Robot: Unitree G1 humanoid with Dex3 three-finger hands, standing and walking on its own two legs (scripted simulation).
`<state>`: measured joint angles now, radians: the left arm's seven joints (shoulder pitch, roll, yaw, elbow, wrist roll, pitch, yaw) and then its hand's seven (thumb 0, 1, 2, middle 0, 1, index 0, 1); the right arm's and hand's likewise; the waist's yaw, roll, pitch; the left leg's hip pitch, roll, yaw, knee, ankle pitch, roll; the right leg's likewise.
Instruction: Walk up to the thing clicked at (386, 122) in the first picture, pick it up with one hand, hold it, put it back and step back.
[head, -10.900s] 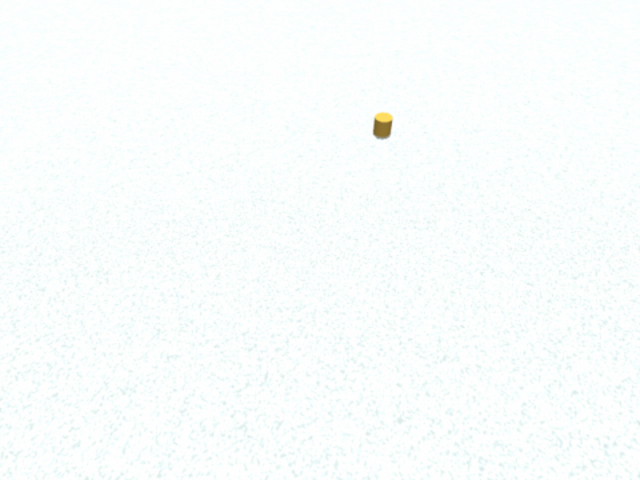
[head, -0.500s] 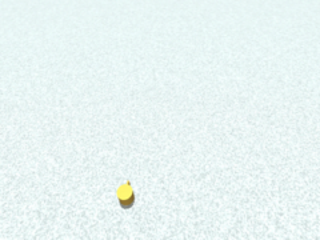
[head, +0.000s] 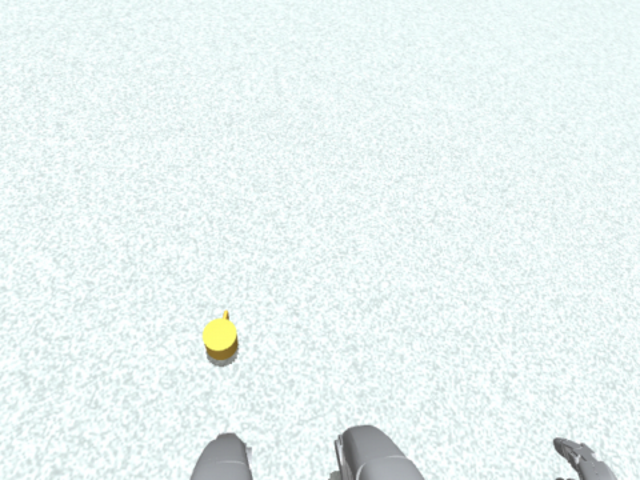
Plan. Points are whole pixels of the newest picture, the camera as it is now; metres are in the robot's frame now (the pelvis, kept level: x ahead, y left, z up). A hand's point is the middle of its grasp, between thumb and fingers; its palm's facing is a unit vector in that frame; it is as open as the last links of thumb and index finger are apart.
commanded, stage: walk up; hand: left
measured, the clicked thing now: (222, 333) +0.51 +0.21 -0.70
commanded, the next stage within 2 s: stand in 1.44 s
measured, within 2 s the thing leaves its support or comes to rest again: neither
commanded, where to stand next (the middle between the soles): +0.10 -0.04 m, yaw +1 degrees
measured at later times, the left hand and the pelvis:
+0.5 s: hand out of the picture -0.02 +0.21 -0.10, palm faces +0.02 -0.86 -0.50, open 7.3 cm; pelvis -0.04 -0.09 +0.01, yaw -1 degrees
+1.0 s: hand out of the picture +0.08 +0.28 -0.16, palm faces +0.05 -0.95 -0.32, open 7.3 cm; pelvis +0.02 +0.01 +0.01, yaw +5 degrees
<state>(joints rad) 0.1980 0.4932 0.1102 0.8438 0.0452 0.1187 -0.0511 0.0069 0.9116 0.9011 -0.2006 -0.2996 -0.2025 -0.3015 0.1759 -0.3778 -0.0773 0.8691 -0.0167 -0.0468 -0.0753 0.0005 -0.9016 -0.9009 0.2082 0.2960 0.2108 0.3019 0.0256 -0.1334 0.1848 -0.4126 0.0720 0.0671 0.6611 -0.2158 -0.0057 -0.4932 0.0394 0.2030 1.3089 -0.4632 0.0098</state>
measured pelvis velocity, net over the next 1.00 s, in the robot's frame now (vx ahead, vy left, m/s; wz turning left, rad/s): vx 0.02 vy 0.01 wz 0.08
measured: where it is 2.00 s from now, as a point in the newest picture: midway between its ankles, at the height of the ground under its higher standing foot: outside the picture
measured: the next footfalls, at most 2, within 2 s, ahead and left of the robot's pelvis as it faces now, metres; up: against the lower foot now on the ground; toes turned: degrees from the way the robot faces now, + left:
right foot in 0.20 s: -0.01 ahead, -0.23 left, +0.00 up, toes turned -3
left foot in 0.74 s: +0.09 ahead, +0.11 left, +0.00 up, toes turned +5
